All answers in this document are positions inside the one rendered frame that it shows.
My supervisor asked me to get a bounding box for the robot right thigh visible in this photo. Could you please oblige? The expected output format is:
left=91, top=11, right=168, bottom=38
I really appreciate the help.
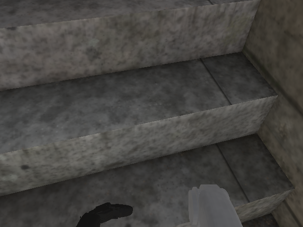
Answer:
left=188, top=184, right=243, bottom=227

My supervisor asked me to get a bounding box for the robot left hand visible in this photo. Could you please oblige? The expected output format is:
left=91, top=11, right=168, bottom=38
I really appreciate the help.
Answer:
left=76, top=202, right=134, bottom=227

